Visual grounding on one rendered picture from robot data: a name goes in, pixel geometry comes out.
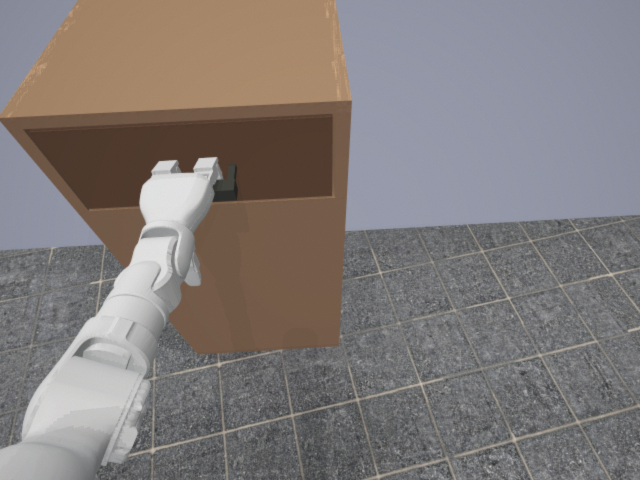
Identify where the robot left forearm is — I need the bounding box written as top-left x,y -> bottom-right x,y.
22,221 -> 195,441

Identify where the cabinet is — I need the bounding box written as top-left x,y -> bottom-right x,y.
0,0 -> 352,355

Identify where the robot left upper arm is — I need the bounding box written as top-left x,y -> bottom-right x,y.
0,356 -> 151,480

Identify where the drawer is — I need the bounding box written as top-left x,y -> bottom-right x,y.
29,114 -> 333,209

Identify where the left robot hand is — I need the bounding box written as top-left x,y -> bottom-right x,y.
140,157 -> 223,286

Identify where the handle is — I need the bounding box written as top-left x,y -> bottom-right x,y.
212,163 -> 238,202

